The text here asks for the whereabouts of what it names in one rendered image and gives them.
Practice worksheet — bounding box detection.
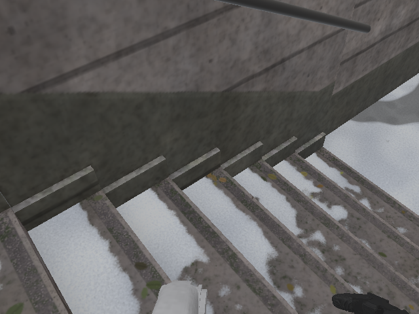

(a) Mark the robot left thigh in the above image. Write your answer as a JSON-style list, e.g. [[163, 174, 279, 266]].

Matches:
[[152, 280, 208, 314]]

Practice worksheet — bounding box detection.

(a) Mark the right robot hand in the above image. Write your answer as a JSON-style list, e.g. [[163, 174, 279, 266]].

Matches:
[[332, 292, 409, 314]]

